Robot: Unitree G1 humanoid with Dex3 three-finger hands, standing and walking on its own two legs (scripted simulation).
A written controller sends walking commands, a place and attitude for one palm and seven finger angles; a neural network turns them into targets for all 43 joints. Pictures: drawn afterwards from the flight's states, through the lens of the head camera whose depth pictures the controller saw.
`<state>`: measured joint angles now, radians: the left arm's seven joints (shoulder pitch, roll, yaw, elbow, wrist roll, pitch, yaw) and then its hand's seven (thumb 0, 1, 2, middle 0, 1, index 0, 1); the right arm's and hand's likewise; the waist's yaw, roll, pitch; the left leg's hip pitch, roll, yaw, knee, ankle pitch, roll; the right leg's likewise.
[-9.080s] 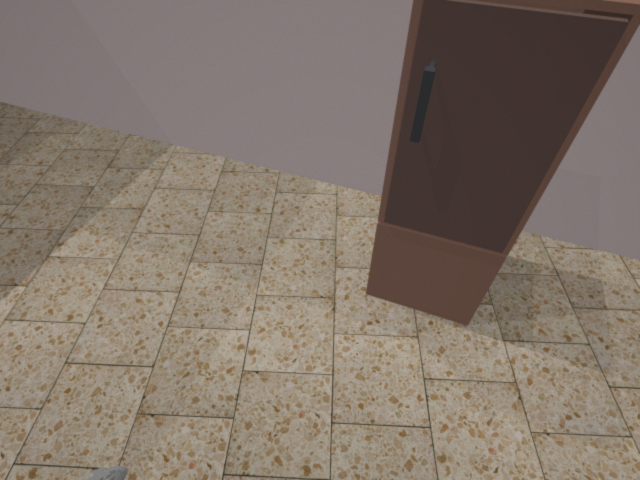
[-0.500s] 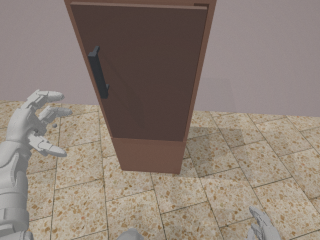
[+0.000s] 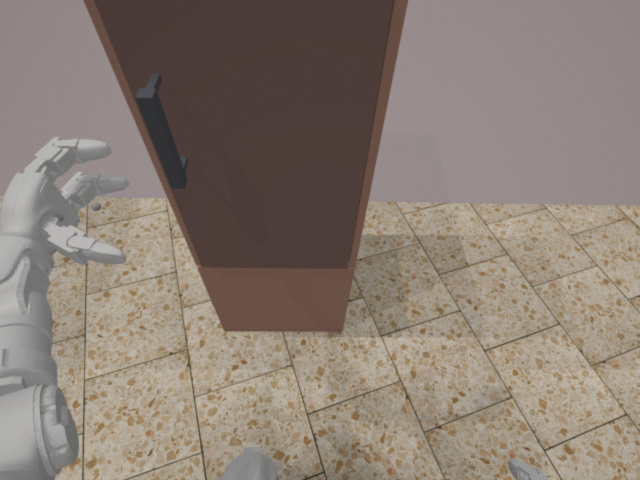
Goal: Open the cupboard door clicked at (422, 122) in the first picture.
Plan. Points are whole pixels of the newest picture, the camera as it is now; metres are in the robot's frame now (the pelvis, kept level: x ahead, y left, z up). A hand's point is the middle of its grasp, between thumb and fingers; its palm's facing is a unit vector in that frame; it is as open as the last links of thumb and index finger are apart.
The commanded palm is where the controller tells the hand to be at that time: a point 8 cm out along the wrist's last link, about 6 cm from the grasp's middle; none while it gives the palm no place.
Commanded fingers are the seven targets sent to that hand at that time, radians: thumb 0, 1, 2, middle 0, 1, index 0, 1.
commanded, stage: move the hooked fingers beside the handle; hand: left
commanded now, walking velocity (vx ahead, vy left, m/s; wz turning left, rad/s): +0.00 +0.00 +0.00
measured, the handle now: (167, 134) +0.55 +0.23 +0.10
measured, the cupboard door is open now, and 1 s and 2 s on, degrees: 0 0 0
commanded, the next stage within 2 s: slide the fingers in behind the handle in 1.86 s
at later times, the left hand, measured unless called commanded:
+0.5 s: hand (109, 166) +0.47 +0.28 +0.11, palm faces +0.01 -1.00 +0.01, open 14.0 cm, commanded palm +0.46 +0.33 +0.11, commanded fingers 0.00 -0.50 0.30 -0.30 -1.20 -0.30 -1.20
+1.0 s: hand (116, 145) +0.52 +0.29 +0.11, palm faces +0.03 -1.00 +0.01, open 13.8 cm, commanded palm +0.50 +0.33 +0.10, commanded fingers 0.00 -0.50 0.30 -0.30 -1.20 -0.30 -1.20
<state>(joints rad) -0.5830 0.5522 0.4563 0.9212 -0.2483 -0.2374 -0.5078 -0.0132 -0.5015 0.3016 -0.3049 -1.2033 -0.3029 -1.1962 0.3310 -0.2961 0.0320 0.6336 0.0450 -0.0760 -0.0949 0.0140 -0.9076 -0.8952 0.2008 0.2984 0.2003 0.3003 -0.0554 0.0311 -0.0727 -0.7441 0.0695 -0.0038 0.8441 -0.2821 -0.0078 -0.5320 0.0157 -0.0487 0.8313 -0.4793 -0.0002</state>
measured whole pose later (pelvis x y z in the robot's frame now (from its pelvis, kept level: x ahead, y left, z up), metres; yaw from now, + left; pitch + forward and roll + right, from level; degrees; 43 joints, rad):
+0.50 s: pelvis +0.00 +0.01 -0.01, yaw -2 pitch +16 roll -4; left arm -0.86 0.72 0.51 1.20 -0.16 -0.28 -0.51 -0.01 -0.50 0.30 -0.30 -1.20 -0.30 -1.20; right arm 0.39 -0.30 0.03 0.65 0.03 0.02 -0.08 0.01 -0.91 -0.90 0.20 0.30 0.20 0.30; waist -0.13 0.03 -0.09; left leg -0.91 0.09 -0.01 0.94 -0.32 0.00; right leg -0.69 0.04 -0.04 0.91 -0.50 0.00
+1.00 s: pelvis +0.01 +0.01 -0.02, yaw -3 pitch +21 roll -5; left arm -0.97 0.83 0.57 1.26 -0.09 -0.24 -0.50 -0.01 -0.50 0.30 -0.30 -1.20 -0.33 -1.21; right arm 0.43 -0.29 0.05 0.62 0.02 0.08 -0.06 0.01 -0.91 -0.89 0.20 0.30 0.20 0.30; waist -0.18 0.03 -0.09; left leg -1.01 0.11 0.00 0.98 -0.35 0.01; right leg -0.78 0.05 -0.03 0.91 -0.51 0.02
